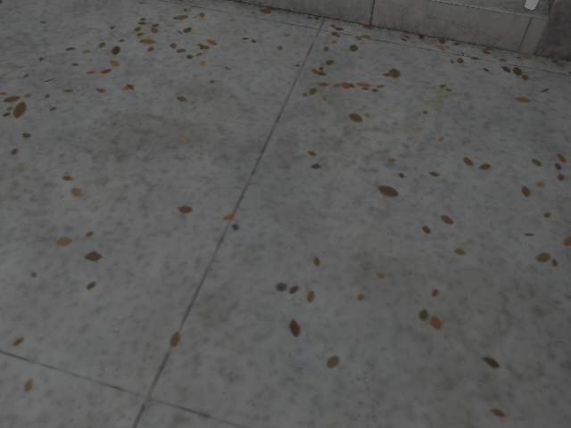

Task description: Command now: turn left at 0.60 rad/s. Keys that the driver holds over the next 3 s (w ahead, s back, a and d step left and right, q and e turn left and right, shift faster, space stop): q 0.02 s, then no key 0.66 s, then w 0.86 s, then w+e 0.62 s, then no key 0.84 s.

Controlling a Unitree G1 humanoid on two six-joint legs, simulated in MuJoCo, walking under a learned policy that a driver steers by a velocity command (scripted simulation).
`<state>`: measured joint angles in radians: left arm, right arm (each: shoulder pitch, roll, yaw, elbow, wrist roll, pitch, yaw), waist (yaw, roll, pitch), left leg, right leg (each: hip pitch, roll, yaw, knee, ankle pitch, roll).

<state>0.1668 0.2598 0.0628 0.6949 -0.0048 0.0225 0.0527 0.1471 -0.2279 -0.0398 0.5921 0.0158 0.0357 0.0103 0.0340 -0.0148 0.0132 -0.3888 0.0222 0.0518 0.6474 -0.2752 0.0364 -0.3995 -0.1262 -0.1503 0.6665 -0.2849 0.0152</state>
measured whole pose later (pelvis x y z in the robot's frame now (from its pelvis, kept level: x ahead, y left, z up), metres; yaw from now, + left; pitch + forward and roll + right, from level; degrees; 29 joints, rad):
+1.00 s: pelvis +0.10 +0.01 +0.02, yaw +6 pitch +3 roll +0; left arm 0.19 0.23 0.04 0.70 0.04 -0.08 -0.03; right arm 0.34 -0.25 -0.07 0.65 -0.05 -0.14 -0.01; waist -0.05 0.00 -0.04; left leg -0.18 -0.03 -0.01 0.48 -0.35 0.07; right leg -0.34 0.01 0.04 0.88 -0.49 -0.06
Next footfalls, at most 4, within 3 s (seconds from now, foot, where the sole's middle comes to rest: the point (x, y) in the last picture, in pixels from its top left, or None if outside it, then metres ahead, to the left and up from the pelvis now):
0.40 right None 0.09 -0.13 -0.76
1.26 right None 0.36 -0.11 -0.76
1.72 left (232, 342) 0.68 0.17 -0.76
2.26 right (349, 266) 0.93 -0.13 -0.76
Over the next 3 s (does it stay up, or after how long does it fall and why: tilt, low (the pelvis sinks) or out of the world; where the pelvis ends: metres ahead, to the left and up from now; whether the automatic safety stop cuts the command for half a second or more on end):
stays up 0.93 -0.03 0.02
